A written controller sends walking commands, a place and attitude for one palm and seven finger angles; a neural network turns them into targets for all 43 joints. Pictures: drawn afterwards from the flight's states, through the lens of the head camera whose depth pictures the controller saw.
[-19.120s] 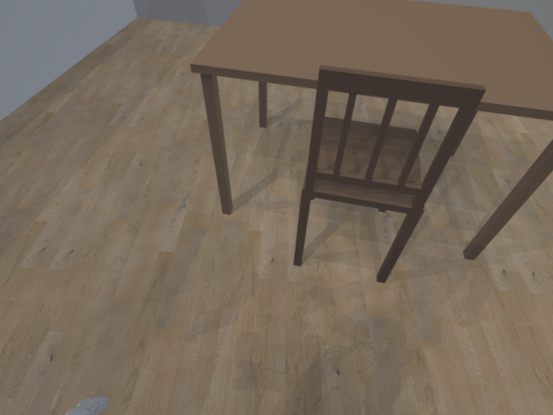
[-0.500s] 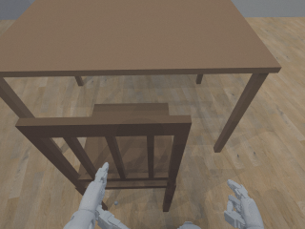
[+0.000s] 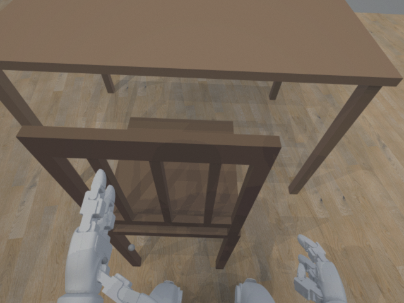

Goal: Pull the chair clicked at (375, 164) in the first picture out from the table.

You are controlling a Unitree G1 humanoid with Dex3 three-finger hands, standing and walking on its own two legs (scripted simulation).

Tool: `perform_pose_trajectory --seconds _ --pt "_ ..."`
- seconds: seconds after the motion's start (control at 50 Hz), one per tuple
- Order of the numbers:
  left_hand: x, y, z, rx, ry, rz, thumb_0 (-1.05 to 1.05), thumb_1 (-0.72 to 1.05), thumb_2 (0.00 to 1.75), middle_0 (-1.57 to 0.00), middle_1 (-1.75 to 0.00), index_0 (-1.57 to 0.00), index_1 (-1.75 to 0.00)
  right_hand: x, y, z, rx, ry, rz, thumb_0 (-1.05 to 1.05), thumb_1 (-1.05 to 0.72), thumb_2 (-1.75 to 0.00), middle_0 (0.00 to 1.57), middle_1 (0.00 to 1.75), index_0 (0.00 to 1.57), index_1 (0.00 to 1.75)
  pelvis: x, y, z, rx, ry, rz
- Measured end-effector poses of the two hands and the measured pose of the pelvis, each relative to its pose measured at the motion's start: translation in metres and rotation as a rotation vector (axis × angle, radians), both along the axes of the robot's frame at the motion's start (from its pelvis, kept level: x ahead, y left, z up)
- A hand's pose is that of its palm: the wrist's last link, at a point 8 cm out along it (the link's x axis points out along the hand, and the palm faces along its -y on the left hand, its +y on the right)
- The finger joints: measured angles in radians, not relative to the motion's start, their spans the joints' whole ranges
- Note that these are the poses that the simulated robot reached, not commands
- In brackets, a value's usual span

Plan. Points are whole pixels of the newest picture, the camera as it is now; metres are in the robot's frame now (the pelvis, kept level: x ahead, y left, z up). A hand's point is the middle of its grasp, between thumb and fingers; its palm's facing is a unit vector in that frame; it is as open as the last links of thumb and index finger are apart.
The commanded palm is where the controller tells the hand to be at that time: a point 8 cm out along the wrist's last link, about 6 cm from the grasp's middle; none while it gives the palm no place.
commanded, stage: draw the hand back to the body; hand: left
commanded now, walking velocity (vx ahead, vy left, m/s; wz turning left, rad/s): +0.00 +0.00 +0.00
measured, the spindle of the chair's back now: (163, 194) +0.32 +0.11 +0.01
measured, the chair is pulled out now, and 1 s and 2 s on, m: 0.16 0.16 0.16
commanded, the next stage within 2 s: step back with the hand held close in 1.34 s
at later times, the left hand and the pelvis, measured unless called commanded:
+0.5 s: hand (64, 240) +0.19 +0.20 +0.14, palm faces +0.23 -0.90 -0.36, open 15.6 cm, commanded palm +0.15 +0.25 +0.18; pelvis +0.01 +0.00 +0.06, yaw +0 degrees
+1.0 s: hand out of the picture +0.22 +0.27 +0.26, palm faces +0.50 -0.76 -0.42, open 8.9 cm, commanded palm +0.17 +0.31 +0.27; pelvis +0.03 +0.01 +0.09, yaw +0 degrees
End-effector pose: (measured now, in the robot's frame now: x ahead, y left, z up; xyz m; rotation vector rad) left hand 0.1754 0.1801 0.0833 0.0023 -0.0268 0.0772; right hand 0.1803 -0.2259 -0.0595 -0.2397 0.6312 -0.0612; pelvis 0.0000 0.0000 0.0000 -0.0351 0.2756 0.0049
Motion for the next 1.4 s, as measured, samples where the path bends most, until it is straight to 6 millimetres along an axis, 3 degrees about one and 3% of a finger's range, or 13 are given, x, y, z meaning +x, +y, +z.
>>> perform_pose_trajectory --seconds 0.12,0.28,0.36,0.5,0.84,1.02,1.22,1.4 --pt "-0.008 0.005 0.002 0.050 0.095 -0.052 -0.01 -0.54 0.21 0.00 0.00 0.00 0.00 0.003 0.011 -0.004 0.052 0.020 -0.015 0.02 -0.91 -0.89 0.21 0.30 0.20 0.30 -0.003 0.000 0.003 0.000 -0.028 -0.002" --pt "-0.013 0.030 0.047 0.070 0.047 0.018 -0.01 -0.51 0.22 -0.01 -0.01 -0.01 -0.01 0.002 0.009 0.025 0.049 -0.038 -0.037 0.02 -0.91 -0.89 0.21 0.30 0.20 0.30 0.002 -0.002 0.027 0.000 -0.073 0.010" --pt "-0.013 0.044 0.059 0.236 0.129 0.090 -0.01 -0.43 0.26 -0.02 -0.03 -0.02 -0.02 0.003 0.000 0.039 0.019 -0.022 -0.065 0.02 -0.91 -0.89 0.21 0.30 0.20 0.30 0.006 -0.002 0.040 0.006 -0.120 0.010" --pt "-0.019 0.060 0.083 0.344 0.195 0.191 -0.01 -0.22 0.36 -0.05 -0.07 -0.05 -0.06 0.010 -0.005 0.060 -0.007 -0.031 -0.092 0.02 -0.91 -0.89 0.21 0.30 0.20 0.30 0.015 0.000 0.061 0.013 -0.198 0.006" --pt "-0.005 0.103 0.163 0.450 -0.023 0.363 0.00 0.37 0.65 -0.14 -0.19 -0.14 -0.19 0.038 0.021 0.080 0.037 -0.056 -0.006 0.02 -0.91 -0.89 0.21 0.30 0.20 0.30 0.031 0.004 0.088 0.018 -0.305 0.004" --pt "0.001 0.125 0.200 0.505 -0.143 0.439 0.01 0.69 0.80 -0.18 -0.26 -0.19 -0.26 0.045 0.022 0.083 0.031 -0.040 0.010 0.02 -0.91 -0.89 0.21 0.30 0.20 0.30 0.035 0.006 0.095 0.017 -0.321 0.001" --pt "0.006 0.122 0.185 0.460 -0.087 0.403 0.01 0.86 0.89 -0.20 -0.30 -0.21 -0.29 0.039 0.014 0.084 0.008 -0.006 -0.014 0.02 -0.91 -0.89 0.21 0.30 0.20 0.30 0.036 0.008 0.097 0.017 -0.322 -0.004" --pt "0.003 0.126 0.190 0.474 -0.106 0.412 0.02 0.89 0.90 -0.21 -0.30 -0.21 -0.30 0.036 0.016 0.084 0.014 -0.004 -0.022 0.02 -0.91 -0.89 0.21 0.30 0.20 0.30 0.035 0.009 0.097 0.016 -0.329 -0.005"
